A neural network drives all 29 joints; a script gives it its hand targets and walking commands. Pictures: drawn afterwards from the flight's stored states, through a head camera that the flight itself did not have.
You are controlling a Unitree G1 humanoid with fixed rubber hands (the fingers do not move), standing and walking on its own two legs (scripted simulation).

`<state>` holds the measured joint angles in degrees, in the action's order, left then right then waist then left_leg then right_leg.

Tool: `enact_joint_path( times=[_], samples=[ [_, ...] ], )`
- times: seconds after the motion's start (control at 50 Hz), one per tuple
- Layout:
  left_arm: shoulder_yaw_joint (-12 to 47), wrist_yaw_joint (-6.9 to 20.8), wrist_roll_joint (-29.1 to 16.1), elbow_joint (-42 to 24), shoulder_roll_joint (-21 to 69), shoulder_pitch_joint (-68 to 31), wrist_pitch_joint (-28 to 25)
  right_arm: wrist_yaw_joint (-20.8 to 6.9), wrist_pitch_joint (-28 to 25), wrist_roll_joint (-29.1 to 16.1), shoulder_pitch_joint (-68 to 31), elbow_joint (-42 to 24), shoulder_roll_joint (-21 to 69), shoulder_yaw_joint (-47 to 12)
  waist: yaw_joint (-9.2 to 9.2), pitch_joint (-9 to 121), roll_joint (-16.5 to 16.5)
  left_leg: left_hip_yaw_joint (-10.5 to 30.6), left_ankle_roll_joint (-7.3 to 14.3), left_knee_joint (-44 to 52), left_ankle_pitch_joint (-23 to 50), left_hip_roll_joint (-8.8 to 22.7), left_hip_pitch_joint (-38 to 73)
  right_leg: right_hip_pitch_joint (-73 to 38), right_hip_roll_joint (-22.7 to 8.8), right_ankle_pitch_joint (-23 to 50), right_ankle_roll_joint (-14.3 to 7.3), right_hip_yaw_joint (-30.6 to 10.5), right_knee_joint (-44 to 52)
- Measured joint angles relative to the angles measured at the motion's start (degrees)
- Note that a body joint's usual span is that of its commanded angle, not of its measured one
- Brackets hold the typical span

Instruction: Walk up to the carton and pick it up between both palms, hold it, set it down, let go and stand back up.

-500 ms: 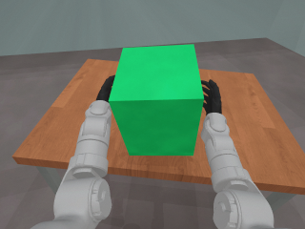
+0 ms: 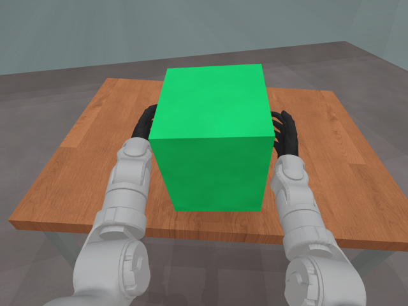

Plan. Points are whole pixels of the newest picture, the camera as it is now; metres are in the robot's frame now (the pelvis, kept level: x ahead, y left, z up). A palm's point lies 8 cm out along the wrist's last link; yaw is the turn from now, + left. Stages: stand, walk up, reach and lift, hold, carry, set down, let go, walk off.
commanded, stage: set down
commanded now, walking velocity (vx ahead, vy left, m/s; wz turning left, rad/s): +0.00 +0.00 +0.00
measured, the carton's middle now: (215, 142) +0.42 -0.11 +0.12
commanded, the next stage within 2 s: none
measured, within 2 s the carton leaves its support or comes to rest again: rests again in 1.74 s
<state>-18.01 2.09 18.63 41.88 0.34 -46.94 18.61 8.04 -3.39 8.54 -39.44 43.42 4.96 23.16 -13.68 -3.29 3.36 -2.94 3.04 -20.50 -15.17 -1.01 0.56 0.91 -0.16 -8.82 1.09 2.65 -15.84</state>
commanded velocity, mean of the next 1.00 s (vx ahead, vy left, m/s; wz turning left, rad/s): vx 0.00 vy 0.00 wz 0.00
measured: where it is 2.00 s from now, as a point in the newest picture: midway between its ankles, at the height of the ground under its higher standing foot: outside the picture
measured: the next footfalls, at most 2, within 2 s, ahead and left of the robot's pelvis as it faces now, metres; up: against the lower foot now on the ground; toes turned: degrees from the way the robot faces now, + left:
none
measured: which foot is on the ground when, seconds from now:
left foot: down 0.00-1.00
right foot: down 0.00-1.00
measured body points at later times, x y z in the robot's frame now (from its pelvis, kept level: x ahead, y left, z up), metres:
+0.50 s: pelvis +0.00 -0.01 +0.00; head +0.01 +0.01 +0.45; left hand +0.46 +0.02 +0.12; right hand +0.35 -0.26 +0.12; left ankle -0.04 +0.07 -0.75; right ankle +0.01 -0.13 -0.75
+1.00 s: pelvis +0.00 -0.01 +0.00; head +0.05 +0.01 +0.45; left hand +0.48 +0.01 +0.09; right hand +0.36 -0.26 +0.09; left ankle -0.04 +0.07 -0.75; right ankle +0.01 -0.13 -0.75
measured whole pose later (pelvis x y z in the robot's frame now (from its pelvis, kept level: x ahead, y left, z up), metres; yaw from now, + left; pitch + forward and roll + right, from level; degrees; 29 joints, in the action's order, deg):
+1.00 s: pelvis +0.00 -0.01 +0.00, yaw -1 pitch +7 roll -2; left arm -21.2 1.1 17.7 68.7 -4.3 -57.6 1.4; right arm 6.2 -9.7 21.3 -41.8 49.0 9.1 37.3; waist -14.9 3.0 1.3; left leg -3.6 2.2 -22.1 -14.4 0.2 -15.0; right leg 16.4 0.4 -7.2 -0.1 4.2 -16.4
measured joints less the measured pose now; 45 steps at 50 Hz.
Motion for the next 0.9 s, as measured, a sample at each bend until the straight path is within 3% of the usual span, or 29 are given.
enact_joint_path(
  times=[0.46, 0.9],
  samples=[
    [-3.2, -0.1, -0.6, 13.2, -1.3, -5.6, -7.1, -2.0, -1.9, 8.3, -2.6, 1.9, 2.2, 9.3, -0.52, 1.9, -1.6, -0.9, -0.2, -0.1, 0.6, 0.2, -5.9, 6.7, -0.1, 0.4, -0.4, 0.3, -1.2],
    [-3.7, -0.7, -0.8, 25.1, -4.5, -10.1, -15.3, -2.1, -4.8, 12.6, -2.9, 4.7, 4.2, 13.9, -1.48, 5.5, -1.8, -0.7, -0.8, -1.1, 1.0, 0.9, -14.0, 14.4, 0.4, 1.3, -1.2, 1.3, -1.1]
  ],
)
